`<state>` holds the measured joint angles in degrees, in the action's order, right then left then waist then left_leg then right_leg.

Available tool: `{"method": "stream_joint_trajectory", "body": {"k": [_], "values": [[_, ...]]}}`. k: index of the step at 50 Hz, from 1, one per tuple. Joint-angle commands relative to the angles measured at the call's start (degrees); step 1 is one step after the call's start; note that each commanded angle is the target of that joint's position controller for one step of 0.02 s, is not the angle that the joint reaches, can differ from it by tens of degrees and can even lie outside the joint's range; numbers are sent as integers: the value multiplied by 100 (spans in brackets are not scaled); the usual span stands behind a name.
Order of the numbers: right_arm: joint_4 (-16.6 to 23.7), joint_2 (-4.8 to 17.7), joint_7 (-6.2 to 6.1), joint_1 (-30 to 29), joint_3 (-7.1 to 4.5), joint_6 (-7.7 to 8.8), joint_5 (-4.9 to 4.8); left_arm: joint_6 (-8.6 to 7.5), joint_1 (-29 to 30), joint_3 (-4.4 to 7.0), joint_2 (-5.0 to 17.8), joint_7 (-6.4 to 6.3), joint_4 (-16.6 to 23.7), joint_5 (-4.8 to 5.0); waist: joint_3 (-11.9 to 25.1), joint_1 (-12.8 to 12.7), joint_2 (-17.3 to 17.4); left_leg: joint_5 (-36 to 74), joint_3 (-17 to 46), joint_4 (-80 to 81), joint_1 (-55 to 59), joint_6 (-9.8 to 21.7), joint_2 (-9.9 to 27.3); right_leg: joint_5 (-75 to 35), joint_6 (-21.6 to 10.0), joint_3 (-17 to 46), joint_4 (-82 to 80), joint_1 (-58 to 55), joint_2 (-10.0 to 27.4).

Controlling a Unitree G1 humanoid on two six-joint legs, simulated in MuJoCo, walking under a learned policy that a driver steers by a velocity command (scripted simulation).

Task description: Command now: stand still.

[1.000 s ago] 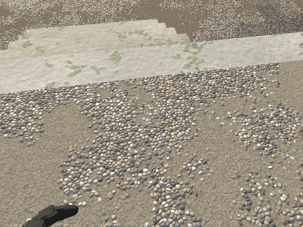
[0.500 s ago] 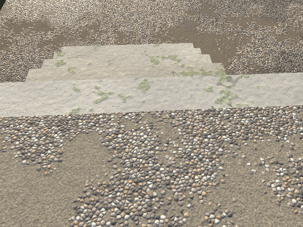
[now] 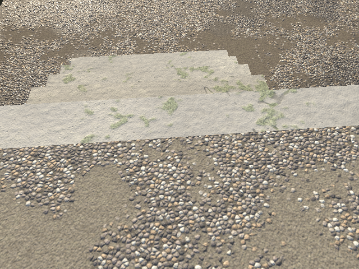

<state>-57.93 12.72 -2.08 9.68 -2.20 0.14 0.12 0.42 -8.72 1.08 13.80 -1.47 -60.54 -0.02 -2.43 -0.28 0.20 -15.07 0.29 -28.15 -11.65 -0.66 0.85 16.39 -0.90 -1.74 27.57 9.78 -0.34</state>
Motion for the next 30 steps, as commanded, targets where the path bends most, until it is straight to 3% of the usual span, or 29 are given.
{"method": "stream_joint_trajectory", "body": {"k": [1, 30], "values": [[107, 636, -28, 83, -119, 23, 3, -35, -113, 90, 583, -27, 79, -2, 279, -4, -3, 1568, 136, 327, 206, 160, 170, -1414, -122, 225, -391, 14, 241], [-509, 402, -88, 497, -14, 0, 1, -89, -611, 13, 318, -51, -251, -9, -40, 16, -25, 690, 53, 545, -13, 71, 100, -525, -152, 280, -730, 285, 226]]}}
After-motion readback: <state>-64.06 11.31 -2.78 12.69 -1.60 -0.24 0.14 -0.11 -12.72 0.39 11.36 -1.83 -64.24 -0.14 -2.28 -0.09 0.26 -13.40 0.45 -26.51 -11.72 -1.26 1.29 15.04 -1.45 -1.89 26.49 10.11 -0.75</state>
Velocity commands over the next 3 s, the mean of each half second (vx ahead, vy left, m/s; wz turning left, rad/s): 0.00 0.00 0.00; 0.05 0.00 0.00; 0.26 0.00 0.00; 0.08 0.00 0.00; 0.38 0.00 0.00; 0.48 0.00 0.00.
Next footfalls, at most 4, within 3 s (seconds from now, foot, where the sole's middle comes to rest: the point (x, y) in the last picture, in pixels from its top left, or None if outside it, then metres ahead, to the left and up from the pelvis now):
1.16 left None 0.09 0.15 -0.78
1.54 right None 0.40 -0.07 -0.78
1.82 left None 0.27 0.18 -0.77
2.66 left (149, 206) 0.76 0.16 -0.77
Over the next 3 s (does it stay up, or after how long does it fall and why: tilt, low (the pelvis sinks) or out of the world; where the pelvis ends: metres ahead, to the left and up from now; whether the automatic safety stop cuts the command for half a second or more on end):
stays up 0.75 0.08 0.01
